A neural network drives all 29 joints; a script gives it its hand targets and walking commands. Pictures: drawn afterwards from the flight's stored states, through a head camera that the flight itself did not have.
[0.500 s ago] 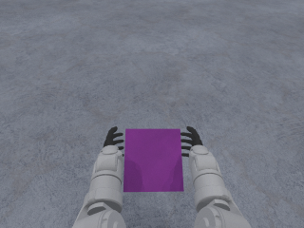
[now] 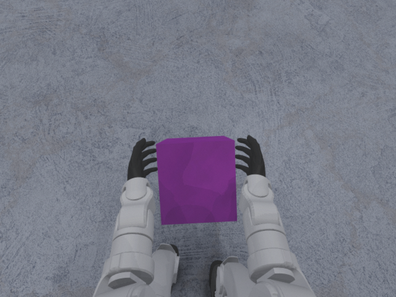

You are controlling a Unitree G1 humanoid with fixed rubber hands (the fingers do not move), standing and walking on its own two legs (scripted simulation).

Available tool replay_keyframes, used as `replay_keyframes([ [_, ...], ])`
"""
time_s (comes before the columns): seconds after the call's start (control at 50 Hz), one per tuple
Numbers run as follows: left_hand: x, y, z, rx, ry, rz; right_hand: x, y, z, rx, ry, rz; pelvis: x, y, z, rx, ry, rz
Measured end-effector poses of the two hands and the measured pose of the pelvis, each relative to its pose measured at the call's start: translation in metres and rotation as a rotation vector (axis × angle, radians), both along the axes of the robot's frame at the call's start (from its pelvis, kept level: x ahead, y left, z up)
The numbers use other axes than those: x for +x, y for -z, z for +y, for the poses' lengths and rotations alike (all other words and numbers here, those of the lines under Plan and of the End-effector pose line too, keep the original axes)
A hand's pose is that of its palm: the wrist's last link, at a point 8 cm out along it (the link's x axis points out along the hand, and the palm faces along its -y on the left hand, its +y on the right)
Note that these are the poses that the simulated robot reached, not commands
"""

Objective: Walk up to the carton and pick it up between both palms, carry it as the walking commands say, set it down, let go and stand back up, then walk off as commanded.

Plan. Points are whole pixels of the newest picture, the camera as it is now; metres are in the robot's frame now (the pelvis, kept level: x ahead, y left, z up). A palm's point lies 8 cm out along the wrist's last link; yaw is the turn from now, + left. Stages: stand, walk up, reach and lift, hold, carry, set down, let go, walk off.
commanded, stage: set down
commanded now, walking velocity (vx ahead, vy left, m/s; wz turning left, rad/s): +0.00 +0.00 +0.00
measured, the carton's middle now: (197, 173) +0.40 +0.04 -0.16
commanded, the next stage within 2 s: none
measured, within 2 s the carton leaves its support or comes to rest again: neither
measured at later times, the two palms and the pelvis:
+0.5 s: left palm (143, 173) +0.38 +0.17 -0.14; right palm (241, 173) +0.40 -0.07 -0.14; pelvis +0.00 +0.02 -0.08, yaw -1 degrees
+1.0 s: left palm (148, 171) +0.41 +0.18 -0.22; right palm (234, 172) +0.43 -0.06 -0.22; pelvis -0.03 +0.01 -0.15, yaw -1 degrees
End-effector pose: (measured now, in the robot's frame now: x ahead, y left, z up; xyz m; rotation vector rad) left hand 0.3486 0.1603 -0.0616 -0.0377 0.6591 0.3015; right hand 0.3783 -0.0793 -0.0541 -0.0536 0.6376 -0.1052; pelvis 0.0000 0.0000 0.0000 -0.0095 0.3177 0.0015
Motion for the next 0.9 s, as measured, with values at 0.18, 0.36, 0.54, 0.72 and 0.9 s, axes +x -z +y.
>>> replay_keyframes([
  [0.18, 0.016, 0.029, 0.007, -0.006, -0.017, -0.016, 0.012, 0.03, 0.008, 0.019, 0.022, -0.019, 0.006, 0.026, 0.004, 0.001, 0.005, 0.124],
  [0.36, 0.026, 0.056, 0.009, -0.008, -0.016, -0.018, 0.02, 0.061, 0.009, 0.016, 0.027, -0.018, 0.003, 0.054, 0.012, 0.002, 0.016, 0.195],
  [0.54, 0.031, 0.086, 0.01, -0.011, -0.027, -0.023, 0.027, 0.091, 0.012, 0.01, 0.028, -0.019, -0.008, 0.085, 0.015, 0.001, 0.022, 0.235],
  [0.72, 0.041, 0.114, 0.012, -0.009, -0.032, -0.021, 0.036, 0.118, 0.015, 0.001, 0.024, -0.011, -0.019, 0.116, 0.015, -0.002, 0.019, 0.257],
  [0.9, 0.053, 0.139, 0.013, -0.003, -0.025, -0.014, 0.046, 0.146, 0.015, -0.006, 0.015, 0.003, -0.026, 0.142, 0.012, -0.001, 0.014, 0.285],
])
